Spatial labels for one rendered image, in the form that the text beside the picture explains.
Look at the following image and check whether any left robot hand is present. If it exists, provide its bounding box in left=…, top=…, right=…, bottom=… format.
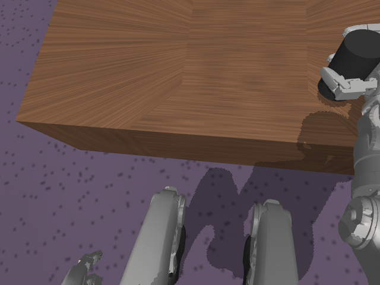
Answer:
left=61, top=251, right=103, bottom=285

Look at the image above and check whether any right robot hand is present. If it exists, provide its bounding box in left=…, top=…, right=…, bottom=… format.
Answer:
left=320, top=23, right=380, bottom=102

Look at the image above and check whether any left robot foot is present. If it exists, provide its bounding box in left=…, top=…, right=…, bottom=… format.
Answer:
left=167, top=225, right=186, bottom=285

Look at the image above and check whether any right robot arm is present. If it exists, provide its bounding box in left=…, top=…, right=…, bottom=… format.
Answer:
left=338, top=94, right=380, bottom=285

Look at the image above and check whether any can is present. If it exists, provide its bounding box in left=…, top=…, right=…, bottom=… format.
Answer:
left=318, top=29, right=380, bottom=102

